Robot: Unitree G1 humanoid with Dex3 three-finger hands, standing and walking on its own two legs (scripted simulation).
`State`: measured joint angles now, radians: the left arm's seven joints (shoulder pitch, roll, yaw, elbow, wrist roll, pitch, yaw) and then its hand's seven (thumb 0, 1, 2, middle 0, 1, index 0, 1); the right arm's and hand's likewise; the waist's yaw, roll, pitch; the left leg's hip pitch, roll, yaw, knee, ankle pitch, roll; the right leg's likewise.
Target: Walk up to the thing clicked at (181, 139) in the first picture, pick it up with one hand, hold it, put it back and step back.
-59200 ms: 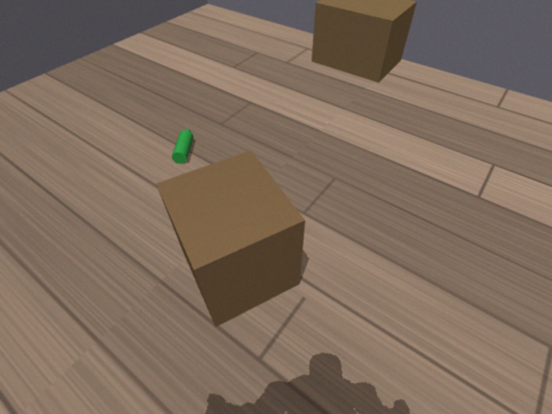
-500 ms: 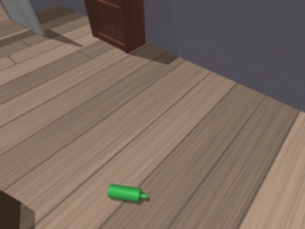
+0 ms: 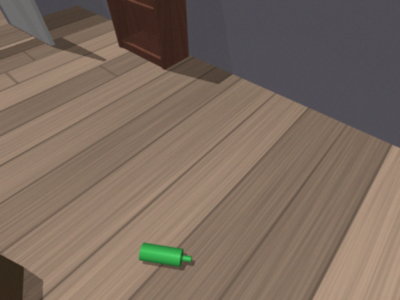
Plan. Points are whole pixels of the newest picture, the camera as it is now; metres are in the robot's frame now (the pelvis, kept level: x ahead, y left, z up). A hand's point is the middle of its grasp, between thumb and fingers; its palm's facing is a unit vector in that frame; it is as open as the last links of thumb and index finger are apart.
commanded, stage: stand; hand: left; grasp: from above
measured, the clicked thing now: (166, 255) +0.45 +0.20 -0.74
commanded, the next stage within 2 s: step back in 0.60 s
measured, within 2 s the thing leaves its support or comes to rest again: neither
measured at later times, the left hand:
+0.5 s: hand out of the picture +0.07 +0.24 -0.16, palm faces -0.01 -0.94 -0.34, open 7.4 cm
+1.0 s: hand out of the picture +0.10 +0.31 -0.19, palm faces -0.02 -0.94 -0.35, open 7.4 cm
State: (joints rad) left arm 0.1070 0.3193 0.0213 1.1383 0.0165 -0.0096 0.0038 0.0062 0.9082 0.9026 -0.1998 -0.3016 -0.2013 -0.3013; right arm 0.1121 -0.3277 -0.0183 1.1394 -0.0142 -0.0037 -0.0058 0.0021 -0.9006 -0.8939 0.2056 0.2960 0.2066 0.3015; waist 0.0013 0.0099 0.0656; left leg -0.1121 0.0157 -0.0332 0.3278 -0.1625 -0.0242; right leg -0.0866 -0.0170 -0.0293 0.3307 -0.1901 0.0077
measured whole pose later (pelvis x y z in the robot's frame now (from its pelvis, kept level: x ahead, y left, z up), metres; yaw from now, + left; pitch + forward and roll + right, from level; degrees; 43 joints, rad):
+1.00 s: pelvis -0.05 +0.05 -0.02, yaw +1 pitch -1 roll -1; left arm -0.01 0.41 0.07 0.91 0.00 0.06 0.03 0.01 0.91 0.90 -0.20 -0.30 -0.20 -0.30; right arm 0.15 -0.36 -0.05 0.98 -0.02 0.03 0.00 0.00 -0.90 -0.89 0.21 0.30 0.21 0.30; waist -0.03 -0.06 0.22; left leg -0.28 -0.04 -0.01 0.61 -0.32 0.06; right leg -0.43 0.06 0.14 0.94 -0.54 -0.02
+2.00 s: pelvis -0.28 +0.06 -0.02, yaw -4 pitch -2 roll -1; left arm 0.18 0.41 0.10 0.81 0.01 0.06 0.00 0.01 0.91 0.90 -0.20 -0.30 -0.20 -0.30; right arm 0.12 -0.37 -0.04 0.82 -0.03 0.02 -0.02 0.00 -0.90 -0.89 0.21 0.30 0.21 0.30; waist 0.02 -0.04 0.18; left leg -0.33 0.05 -0.02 0.59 -0.23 -0.01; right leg -0.33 0.05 0.14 0.94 -0.49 0.02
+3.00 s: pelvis -0.63 +0.00 -0.01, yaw -3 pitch -2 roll +3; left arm 0.26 0.36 0.07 0.88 0.05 0.06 -0.01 0.01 0.91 0.90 -0.20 -0.30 -0.21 -0.30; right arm 0.21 -0.42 -0.06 0.87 -0.02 0.06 -0.02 0.00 -0.90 -0.89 0.21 0.30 0.21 0.30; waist 0.04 0.02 0.09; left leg -0.52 -0.11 -0.15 1.11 -0.40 -0.02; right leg -0.28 -0.02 0.01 0.60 -0.30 -0.03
